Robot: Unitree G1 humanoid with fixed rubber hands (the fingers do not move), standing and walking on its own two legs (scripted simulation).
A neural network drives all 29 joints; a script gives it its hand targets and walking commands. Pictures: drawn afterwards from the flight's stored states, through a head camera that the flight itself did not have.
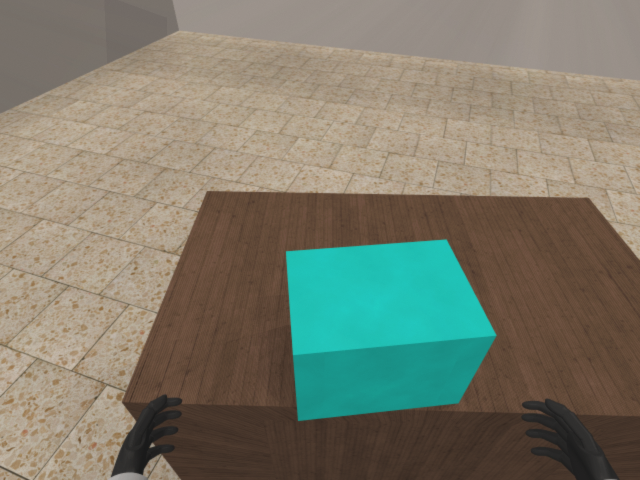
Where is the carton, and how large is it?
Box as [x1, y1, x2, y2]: [286, 239, 496, 420]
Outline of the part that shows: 446,239 286,251 298,420 456,403 459,401 496,335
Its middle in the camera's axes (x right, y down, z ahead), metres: +0.08 +0.13 +0.58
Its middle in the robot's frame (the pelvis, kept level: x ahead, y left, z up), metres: +0.36 -0.07 -0.01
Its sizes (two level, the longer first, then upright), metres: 0.245 0.171 0.183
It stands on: a pedestal, 0.65 m high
